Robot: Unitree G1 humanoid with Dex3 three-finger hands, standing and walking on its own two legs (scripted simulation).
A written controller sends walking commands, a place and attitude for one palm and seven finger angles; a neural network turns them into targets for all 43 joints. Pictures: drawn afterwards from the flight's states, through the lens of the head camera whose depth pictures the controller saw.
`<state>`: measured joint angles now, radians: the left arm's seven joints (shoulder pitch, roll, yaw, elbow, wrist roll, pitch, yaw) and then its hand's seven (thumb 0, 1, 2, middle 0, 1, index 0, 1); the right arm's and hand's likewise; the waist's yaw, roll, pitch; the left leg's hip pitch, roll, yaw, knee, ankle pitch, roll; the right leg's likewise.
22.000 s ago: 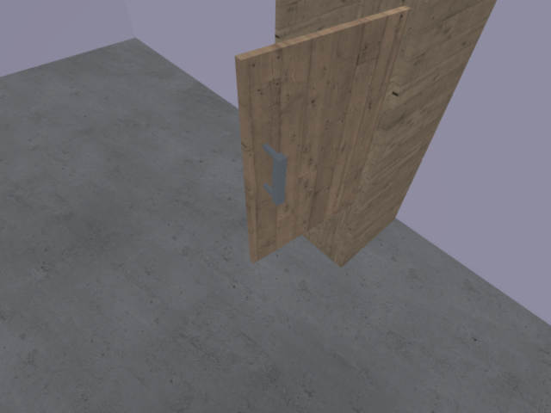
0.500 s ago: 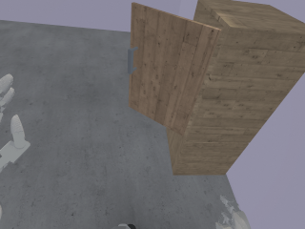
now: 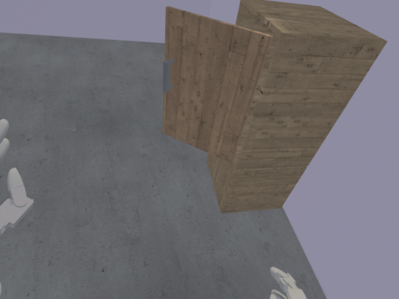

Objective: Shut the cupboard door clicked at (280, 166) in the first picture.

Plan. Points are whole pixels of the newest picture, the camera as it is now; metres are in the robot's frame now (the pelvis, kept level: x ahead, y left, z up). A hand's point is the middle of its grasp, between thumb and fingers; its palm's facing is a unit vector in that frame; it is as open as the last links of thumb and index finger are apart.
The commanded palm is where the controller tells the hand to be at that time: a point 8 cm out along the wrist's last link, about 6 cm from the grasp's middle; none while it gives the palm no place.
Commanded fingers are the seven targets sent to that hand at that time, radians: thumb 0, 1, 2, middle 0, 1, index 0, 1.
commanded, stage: stop stepping back and stand still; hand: left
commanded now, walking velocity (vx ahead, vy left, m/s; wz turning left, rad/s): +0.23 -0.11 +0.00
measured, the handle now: (168, 75) +0.96 +0.14 +0.00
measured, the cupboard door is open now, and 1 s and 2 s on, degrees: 53 53 53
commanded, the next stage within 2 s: let the arm hang, fingers relaxed in 0.72 s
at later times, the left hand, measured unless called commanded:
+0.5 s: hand (17, 192) +0.22 +0.29 +0.16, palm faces +0.44 -0.78 -0.44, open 7.5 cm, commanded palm +0.15 +0.33 +0.17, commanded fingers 0.00 0.90 0.90 -0.20 -0.30 -0.20 -0.30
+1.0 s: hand (56, 291) +0.17 +0.28 -0.09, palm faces +0.05 -0.93 -0.37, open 7.4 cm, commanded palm none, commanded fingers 0.00 0.90 0.90 -0.20 -0.30 -0.20 -0.30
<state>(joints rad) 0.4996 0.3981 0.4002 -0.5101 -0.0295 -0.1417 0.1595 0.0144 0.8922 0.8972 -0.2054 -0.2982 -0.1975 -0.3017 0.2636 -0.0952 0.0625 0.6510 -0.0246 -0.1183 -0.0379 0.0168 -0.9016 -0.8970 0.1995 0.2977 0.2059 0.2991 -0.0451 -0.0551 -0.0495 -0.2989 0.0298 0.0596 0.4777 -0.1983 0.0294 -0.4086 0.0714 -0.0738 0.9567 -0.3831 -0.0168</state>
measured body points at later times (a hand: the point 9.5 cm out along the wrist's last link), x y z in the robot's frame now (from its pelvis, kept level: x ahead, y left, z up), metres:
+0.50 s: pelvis +0.01 +0.03 -0.02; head +0.01 +0.04 +0.43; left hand +0.19 +0.33 +0.19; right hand +0.16 -0.23 -0.10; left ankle +0.07 +0.16 -0.74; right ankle -0.07 -0.07 -0.74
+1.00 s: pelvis +0.00 +0.05 -0.02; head -0.02 +0.03 +0.43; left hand +0.16 +0.33 -0.06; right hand +0.16 -0.22 -0.12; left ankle +0.07 +0.16 -0.74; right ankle -0.07 -0.07 -0.74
